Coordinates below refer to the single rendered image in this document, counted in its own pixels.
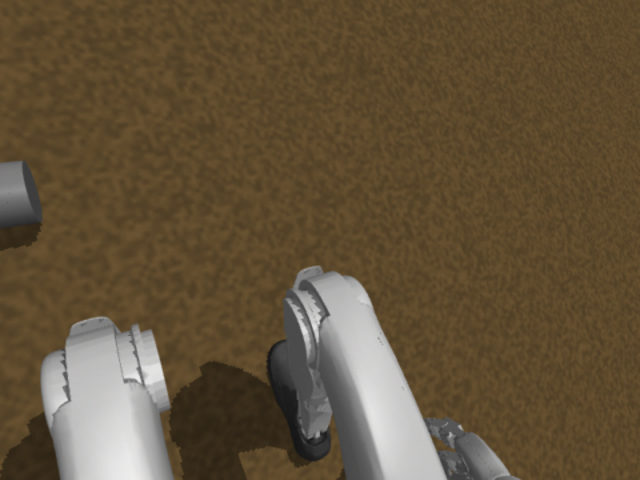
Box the right robot foot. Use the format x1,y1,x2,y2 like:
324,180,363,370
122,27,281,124
267,339,331,461

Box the bottle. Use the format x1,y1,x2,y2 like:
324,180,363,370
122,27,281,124
0,161,42,229

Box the right robot hand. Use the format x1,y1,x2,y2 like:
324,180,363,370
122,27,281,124
424,417,511,480

